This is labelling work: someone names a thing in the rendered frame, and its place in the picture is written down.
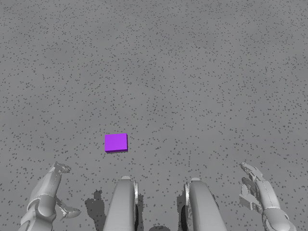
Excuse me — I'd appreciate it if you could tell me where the left robot arm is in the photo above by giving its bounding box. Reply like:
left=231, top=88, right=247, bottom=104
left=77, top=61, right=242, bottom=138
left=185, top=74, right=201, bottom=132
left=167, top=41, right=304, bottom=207
left=18, top=195, right=56, bottom=231

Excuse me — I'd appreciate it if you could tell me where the left robot hand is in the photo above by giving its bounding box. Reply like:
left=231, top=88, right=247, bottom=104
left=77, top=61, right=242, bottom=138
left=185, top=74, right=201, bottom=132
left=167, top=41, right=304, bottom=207
left=29, top=161, right=81, bottom=221

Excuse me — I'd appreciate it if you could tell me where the small box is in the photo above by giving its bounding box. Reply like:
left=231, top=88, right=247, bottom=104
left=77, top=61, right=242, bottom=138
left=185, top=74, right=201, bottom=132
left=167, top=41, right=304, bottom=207
left=105, top=133, right=128, bottom=153

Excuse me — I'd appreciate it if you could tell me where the right robot hand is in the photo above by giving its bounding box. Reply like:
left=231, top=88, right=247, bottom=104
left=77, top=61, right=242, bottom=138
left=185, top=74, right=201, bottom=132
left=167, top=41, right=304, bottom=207
left=239, top=162, right=281, bottom=214

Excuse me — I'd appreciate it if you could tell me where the right robot arm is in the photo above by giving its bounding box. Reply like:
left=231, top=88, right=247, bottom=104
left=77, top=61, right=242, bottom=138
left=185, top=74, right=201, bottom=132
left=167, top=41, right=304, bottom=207
left=262, top=208, right=296, bottom=231

